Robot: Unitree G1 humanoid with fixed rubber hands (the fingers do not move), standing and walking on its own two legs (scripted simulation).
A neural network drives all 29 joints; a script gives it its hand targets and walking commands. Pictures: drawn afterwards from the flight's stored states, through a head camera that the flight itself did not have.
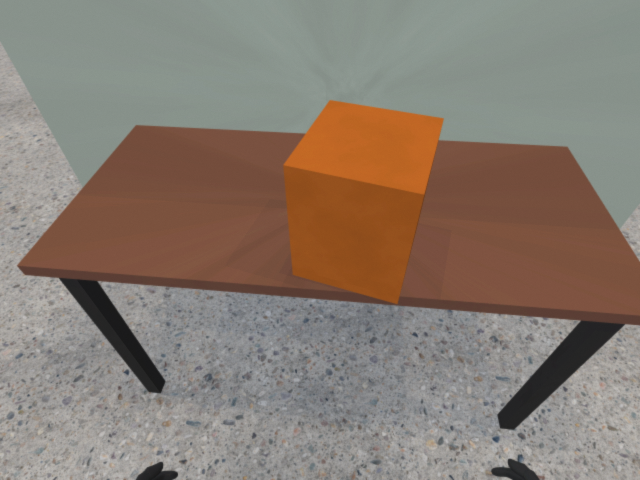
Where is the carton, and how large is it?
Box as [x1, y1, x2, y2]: [283, 100, 443, 303]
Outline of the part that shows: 330,100 283,165 293,274 397,303 443,118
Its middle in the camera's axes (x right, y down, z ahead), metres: +0.08 -0.06 +0.68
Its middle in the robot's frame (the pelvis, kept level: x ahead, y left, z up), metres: +0.57 -0.06 +0.03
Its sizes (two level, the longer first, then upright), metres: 0.210 0.200 0.250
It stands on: a table, 0.67 m high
